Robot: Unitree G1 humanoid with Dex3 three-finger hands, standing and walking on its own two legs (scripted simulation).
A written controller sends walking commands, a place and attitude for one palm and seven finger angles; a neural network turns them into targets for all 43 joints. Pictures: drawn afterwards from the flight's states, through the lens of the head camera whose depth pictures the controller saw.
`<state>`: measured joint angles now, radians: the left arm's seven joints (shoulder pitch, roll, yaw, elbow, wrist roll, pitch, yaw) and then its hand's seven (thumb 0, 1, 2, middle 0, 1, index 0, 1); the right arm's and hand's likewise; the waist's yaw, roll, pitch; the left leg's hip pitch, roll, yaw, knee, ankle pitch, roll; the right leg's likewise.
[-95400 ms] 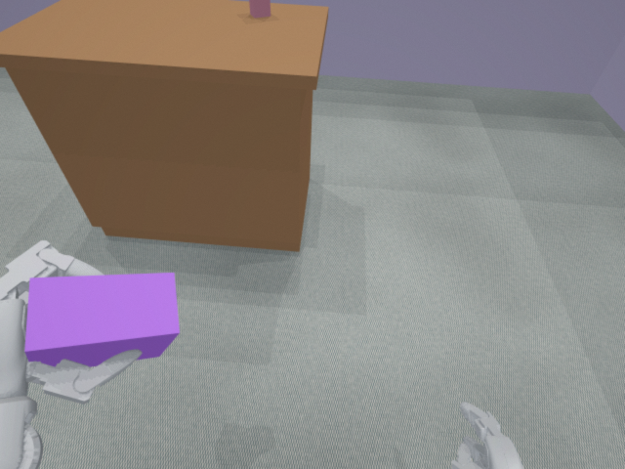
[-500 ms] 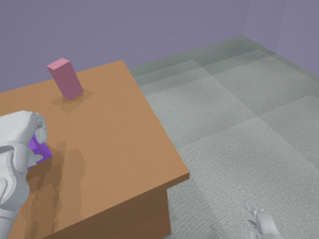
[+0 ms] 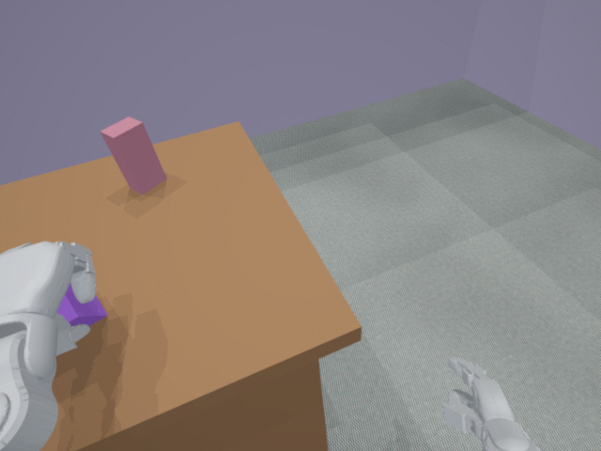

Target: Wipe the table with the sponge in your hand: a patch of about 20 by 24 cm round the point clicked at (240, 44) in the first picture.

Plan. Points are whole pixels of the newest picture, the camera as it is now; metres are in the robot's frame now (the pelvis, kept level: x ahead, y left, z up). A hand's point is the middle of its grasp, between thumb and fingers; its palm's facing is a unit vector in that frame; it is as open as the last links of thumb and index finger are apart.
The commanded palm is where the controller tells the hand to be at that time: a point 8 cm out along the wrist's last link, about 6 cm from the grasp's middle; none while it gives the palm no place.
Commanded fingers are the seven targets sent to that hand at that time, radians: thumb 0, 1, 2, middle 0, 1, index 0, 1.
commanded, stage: wipe back along the first lane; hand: left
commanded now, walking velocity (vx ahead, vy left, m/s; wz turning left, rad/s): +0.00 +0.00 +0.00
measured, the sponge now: (48, 320) +0.23 +0.37 +0.09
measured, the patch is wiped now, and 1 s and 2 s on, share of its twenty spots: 1.00 1.00 1.00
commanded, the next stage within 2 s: lift the sponge slowly off the table in 0.20 s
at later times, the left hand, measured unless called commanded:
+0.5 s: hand (57, 321) +0.20 +0.30 +0.14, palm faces +0.18 -0.09 -0.98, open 6.9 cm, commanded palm +0.16 +0.29 +0.18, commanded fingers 0.00 0.10 1.30 -1.20 -1.60 -1.20 -1.60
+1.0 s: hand (54, 321) +0.19 +0.29 +0.15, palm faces +0.15 -0.10 -0.98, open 7.0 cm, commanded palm +0.15 +0.29 +0.22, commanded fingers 0.00 0.10 1.30 -1.20 -1.60 -1.20 -1.60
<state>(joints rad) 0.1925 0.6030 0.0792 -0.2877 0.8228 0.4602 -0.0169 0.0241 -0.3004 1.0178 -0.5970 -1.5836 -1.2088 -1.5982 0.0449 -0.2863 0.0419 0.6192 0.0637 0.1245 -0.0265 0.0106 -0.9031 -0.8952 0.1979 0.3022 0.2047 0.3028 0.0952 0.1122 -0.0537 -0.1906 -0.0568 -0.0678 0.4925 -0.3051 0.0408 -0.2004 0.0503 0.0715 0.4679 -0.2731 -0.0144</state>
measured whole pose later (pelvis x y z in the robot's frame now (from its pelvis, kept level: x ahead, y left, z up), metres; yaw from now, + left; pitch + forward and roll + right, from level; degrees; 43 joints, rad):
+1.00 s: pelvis -0.01 -0.01 +0.00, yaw +0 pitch -2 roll +0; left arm 0.26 0.62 0.05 -0.48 0.78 0.54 -0.06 0.02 -0.37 1.02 -0.71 -1.48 -1.21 -1.60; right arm 0.02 -0.28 0.06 0.62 0.04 0.12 -0.05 0.01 -0.90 -0.90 0.20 0.30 0.21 0.30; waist 0.14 0.10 -0.03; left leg -0.14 -0.05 -0.07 0.47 -0.29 0.03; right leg -0.16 0.06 0.07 0.46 -0.26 -0.02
